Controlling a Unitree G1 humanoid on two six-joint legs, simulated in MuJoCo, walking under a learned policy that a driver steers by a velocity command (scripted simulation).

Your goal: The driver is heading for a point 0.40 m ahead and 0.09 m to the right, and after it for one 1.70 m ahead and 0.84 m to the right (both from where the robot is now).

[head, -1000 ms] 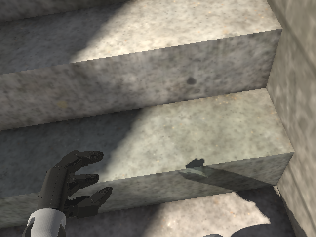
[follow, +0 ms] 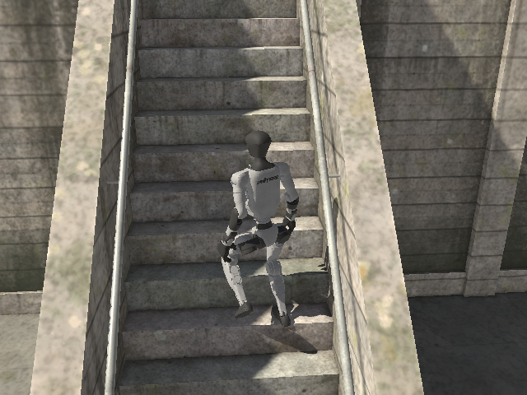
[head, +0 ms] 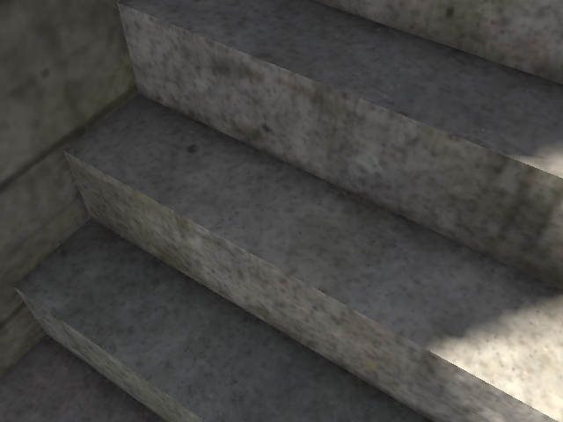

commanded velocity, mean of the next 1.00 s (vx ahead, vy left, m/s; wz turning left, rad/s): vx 0.50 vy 0.00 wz -0.26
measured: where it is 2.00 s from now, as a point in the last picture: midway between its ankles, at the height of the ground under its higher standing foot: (405, 239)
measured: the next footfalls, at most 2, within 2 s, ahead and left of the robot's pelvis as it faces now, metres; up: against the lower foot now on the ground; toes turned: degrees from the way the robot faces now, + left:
left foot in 0.20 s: +0.18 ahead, +0.24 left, +0.00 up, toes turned -8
right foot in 0.56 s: +0.15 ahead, +0.01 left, +0.00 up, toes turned -2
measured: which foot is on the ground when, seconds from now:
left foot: up 0.00-0.18, down 0.20-0.58, up 0.60-0.94, down 0.96-1.00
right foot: down 0.00-0.20, up 0.22-0.54, down 0.56-1.00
